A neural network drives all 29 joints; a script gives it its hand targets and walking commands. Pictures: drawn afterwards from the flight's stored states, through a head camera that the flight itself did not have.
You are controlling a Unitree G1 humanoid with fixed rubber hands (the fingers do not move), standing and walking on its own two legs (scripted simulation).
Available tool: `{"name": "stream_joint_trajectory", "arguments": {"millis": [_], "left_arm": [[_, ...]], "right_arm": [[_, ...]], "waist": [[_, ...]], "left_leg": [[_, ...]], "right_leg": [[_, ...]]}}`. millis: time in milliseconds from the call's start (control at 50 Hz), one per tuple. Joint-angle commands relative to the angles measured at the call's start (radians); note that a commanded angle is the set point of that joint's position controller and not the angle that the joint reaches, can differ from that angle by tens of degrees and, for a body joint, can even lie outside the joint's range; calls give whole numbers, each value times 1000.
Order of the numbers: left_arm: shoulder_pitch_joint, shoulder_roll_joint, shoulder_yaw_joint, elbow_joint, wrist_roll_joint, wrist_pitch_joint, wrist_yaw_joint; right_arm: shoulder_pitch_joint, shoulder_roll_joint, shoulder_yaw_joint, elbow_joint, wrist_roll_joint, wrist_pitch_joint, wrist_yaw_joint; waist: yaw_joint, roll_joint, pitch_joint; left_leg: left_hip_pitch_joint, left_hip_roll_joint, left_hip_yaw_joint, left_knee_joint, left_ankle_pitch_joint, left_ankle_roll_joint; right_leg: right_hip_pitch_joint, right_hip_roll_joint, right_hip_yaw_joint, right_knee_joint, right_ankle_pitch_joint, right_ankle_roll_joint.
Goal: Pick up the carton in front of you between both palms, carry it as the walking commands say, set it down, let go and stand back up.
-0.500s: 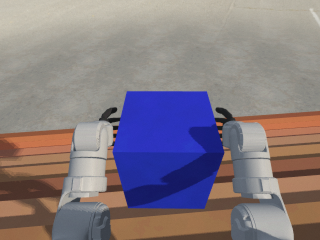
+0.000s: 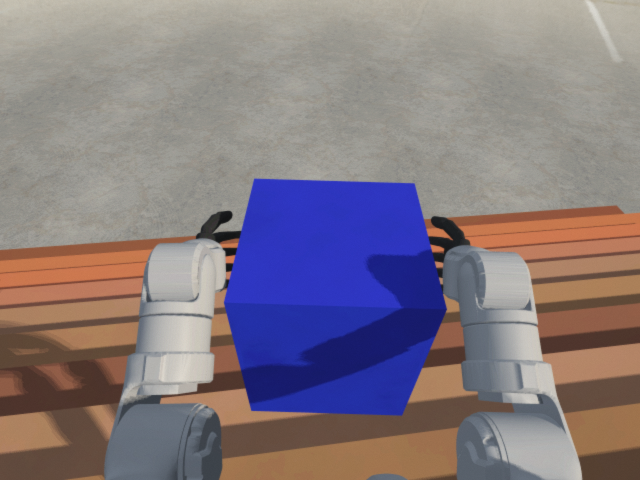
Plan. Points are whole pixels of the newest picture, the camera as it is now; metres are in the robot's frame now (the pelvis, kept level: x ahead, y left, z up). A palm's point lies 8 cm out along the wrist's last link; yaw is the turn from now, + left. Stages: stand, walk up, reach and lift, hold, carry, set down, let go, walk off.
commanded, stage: carry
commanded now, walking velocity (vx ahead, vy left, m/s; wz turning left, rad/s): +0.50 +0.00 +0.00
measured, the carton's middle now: (330, 300) +0.34 -0.01 +0.04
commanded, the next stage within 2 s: none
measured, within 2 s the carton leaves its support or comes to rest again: neither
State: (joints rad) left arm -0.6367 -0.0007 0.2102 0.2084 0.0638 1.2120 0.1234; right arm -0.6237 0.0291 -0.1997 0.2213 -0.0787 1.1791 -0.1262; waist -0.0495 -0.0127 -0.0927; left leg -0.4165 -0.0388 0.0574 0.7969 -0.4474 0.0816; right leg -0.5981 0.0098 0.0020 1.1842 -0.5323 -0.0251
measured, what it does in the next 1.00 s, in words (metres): goes down: right foot 0.17 m lower, then left foot 0.17 m lower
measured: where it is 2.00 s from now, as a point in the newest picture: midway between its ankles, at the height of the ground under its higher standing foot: (341, 305)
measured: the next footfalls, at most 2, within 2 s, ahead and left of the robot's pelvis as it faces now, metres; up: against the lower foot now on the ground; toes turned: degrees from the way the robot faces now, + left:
right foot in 0.40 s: +0.31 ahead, -0.12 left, -0.17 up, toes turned -3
left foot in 0.88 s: +0.60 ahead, -0.04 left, -0.33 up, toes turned -2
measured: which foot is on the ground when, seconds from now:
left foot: down 0.00-0.40, up 0.42-0.86, down 0.88-1.00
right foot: up 0.00-0.38, down 0.40-0.90, up 0.92-1.00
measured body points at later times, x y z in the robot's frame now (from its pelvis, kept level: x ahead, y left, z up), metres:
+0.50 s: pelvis +0.25 -0.07 -0.17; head +0.22 -0.09 +0.28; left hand +0.60 +0.10 -0.03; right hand +0.63 -0.20 -0.03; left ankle +0.13 +0.08 -0.69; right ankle +0.27 -0.11 -0.88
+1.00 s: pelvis +0.56 -0.08 -0.34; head +0.55 -0.09 +0.11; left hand +0.93 +0.02 -0.23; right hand +0.89 -0.28 -0.24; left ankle +0.56 -0.05 -1.04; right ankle +0.45 -0.17 -0.87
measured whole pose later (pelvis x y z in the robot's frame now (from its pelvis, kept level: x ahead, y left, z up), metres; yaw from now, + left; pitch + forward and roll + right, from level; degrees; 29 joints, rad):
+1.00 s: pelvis +0.56 -0.08 -0.34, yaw -2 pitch +1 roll +0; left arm -0.55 -0.03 0.20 0.12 0.05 1.08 0.11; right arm -0.57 0.00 -0.14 0.14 -0.04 1.08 -0.15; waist -0.11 0.04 -0.05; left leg -0.40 -0.12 0.07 0.78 -0.39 0.18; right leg -0.60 0.08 -0.01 1.72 -0.67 -0.06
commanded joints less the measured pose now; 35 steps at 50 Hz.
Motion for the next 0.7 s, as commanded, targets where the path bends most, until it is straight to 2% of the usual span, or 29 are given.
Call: {"name": "stream_joint_trajectory", "arguments": {"millis": [0, 20, 40, 100, 120, 140, 200, 220, 240, 260, 280, 300, 320, 340, 360, 380, 400, 420, 440, 460, 480, 500, 520, 540, 580, 600, 620, 640, 680], "left_arm": [[-750, -1153, -615, -159, -407, -50, -216], [-749, -1150, -620, -182, -408, -50, -206], [-749, -1140, -625, -202, -404, -49, -198], [-712, -1104, -637, -231, -402, -38, -184], [-695, -1087, -642, -223, -399, -32, -182], [-668, -1083, -637, -216, -395, -27, -183], [-615, -1039, -598, -142, -346, -14, -191], [-624, -1031, -592, -114, -331, -14, -195], [-619, -1022, -571, -91, -315, -14, -198], [-622, -1029, -552, -78, -303, -14, -201], [-630, -1027, -544, -65, -295, -15, -207], [-639, -1034, -534, -58, -289, -18, -211], [-608, -1025, -521, -26, -279, -22, -216], [-591, -1010, -508, -4, -281, -29, -221], [-628, -1013, -507, -12, -293, -36, -229], [-632, -1012, -509, 3, -315, -42, -238], [-660, -1009, -512, 3, -355, -37, -248], [-703, -1014, -527, -1, -400, -35, -250], [-730, -1027, -558, -57, -445, -33, -248], [-779, -1056, -562, -74, -482, -32, -255], [-833, -1100, -579, -102, -519, -38, -261], [-868, -1131, -595, -136, -543, -48, -265], [-893, -1165, -602, -161, -558, -50, -268], [-909, -1186, -619, -188, -567, -56, -267], [-869, -1217, -633, -207, -556, -70, -265], [-836, -1229, -647, -207, -550, -81, -263], [-800, -1234, -657, -217, -539, -91, -263], [-779, -1238, -667, -237, -535, -103, -261], [-694, -1216, -686, -231, -509, -120, -257]], "right_arm": [[-886, 1159, 645, -213, 512, -33, 270], [-888, 1158, 652, -239, 524, -33, 266], [-879, 1151, 657, -254, 530, -30, 262], [-818, 1112, 646, -268, 526, -14, 255], [-789, 1100, 640, -246, 518, -7, 255], [-752, 1085, 631, -219, 508, -2, 255], [-689, 1067, 611, -121, 481, 2, 266], [-695, 1078, 610, -99, 482, -2, 272], [-701, 1091, 613, -85, 488, -6, 278], [-709, 1104, 607, -63, 493, -15, 286], [-717, 1112, 601, -46, 496, -24, 293], [-713, 1113, 589, -28, 494, -35, 298], [-742, 1114, 583, -20, 496, -40, 303], [-719, 1134, 585, 0, 489, -40, 306], [-742, 1136, 588, -13, 484, -47, 304], [-775, 1127, 577, -31, 470, -43, 293], [-773, 1080, 543, -12, 440, -34, 270], [-739, 1034, 502, 12, 403, -13, 243], [-668, 978, 463, 7, 366, 0, 216], [-693, 962, 457, -36, 350, 0, 198], [-692, 972, 448, -58, 340, 6, 183], [-755, 983, 464, -105, 348, 5, 179], [-777, 1020, 482, -131, 359, -4, 179], [-784, 1040, 507, -161, 374, -13, 181], [-778, 1093, 557, -194, 402, -32, 184], [-764, 1107, 580, -203, 405, -43, 185], [-744, 1122, 602, -211, 411, -57, 188], [-717, 1136, 620, -216, 412, -70, 190], [-653, 1148, 652, -216, 418, -90, 193]], "waist": [[7, 100, -311], [2, 126, -321], [-3, 142, -368], [-14, 134, -370], [-37, 138, -360], [-75, 91, -316], [-116, 104, -259], [-106, 36, -218], [-108, 40, -195], [-102, 76, -170], [-80, 110, -154], [-33, 196, -148], [88, 225, -270], [194, 158, -327], [309, 54, -333], [331, -149, -187], [215, -169, -66], [105, -195, -163], [93, -143, -233], [67, -117, -277], [74, -85, -331], [77, -161, -327], [74, -47, -280], [104, -46, -271], [107, -94, -319], [104, -125, -364], [103, -110, -379], [127, -44, -349], [167, -40, -372]], "left_leg": [[328, 280, -381, -224, 623, 169], [326, 271, -361, -230, 623, 162], [371, 278, -351, -187, 643, 157], [491, 268, -344, -110, 718, 135], [628, 266, -390, -58, 678, 127], [678, 245, -390, -29, 576, 124], [698, 238, -415, 38, 652, 154], [536, 188, -338, 38, 532, 121], [401, 148, -266, 8, 411, 104], [228, 123, -186, 2, 316, 85], [73, 103, -128, -5, 225, 76], [21, 125, -117, 53, 223, 62], [-10, 172, -68, 202, 410, 24], [21, 157, -8, 423, 633, -19], [-21, 154, 27, 734, 756, -48], [-74, 21, 40, 1077, 163, -85], [-304, -82, -80, 1214, -385, -81], [-412, -12, -153, 1028, -295, -65], [-416, 22, -154, 927, -192, -72], [-410, 69, -134, 912, -203, -71], [-418, 98, -189, 772, -35, -72], [-412, 103, -174, 751, -36, -65], [-410, 109, -183, 588, 71, -89], [-401, 100, -158, 488, 66, -95], [-368, 86, -86, 534, 122, -89], [-393, 95, -92, 573, 194, -64], [-454, 89, -88, 574, 200, -51], [-574, 111, -157, 432, 417, -45], [-627, 71, -107, 316, 499, -33]], "right_leg": [[-161, -22, 14, -13, 84, 20], [-146, -21, 1, -48, 113, 24], [-135, -22, -8, 21, 264, 13], [-241, -26, -2, 5, 287, 2], [-370, -50, 61, -12, 356, 2], [-468, -46, 67, -97, 387, 3], [-538, -43, 41, -181, 462, 12], [-390, -47, 24, -356, 652, 20], [-211, -31, -23, -507, 786, 21], [-5, -27, -48, -602, 926, 8], [186, 2, -103, -623, 1004, 8], [294, -12, -103, -599, 1020, -5], [503, 10, -160, -372, 1025, -25], [599, 42, -188, -399, 870, -43], [724, 36, -208, -512, 832, -66], [649, -73, -40, -836, 840, -124], [670, -159, 17, -637, 1211, -79], [803, -242, 194, -468, 1502, -78], [761, -278, 288, -472, 1255, -119], [680, -287, 365, -500, 1006, -140], [633, -314, 467, -516, 780, -180], [567, -344, 593, -513, 768, -225], [471, -321, 521, -538, 684, -246], [448, -295, 522, -559, 610, -262], [464, -280, 441, -530, 814, -248], [533, -266, 405, -469, 916, -227], [603, -249, 384, -433, 979, -210], [703, -185, 358, -332, 782, -169], [789, -130, 328, -239, 791, -148]]}}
